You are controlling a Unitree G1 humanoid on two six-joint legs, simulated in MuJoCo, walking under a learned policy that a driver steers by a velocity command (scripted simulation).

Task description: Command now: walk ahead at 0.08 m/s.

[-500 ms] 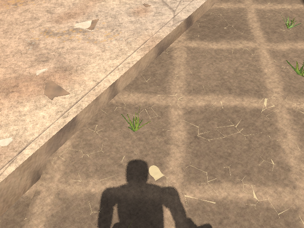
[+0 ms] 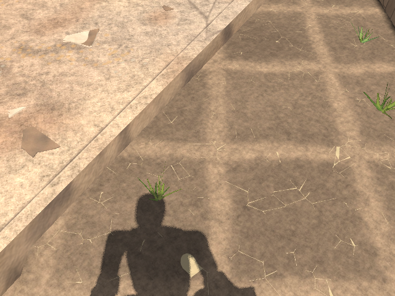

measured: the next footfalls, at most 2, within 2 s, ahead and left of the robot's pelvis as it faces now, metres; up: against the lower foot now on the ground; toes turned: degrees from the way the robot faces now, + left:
right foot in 0.10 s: +0.10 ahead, -0.15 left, +0.00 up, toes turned +0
right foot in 1.32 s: +0.18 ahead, -0.18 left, +0.00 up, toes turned -3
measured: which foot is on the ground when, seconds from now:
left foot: down 0.00-1.00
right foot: up 0.00-0.08, down 0.10-1.00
